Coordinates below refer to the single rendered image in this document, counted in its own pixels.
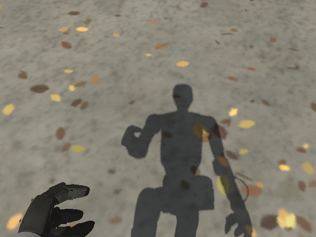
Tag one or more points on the left robot hand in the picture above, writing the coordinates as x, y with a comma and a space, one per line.
44, 219

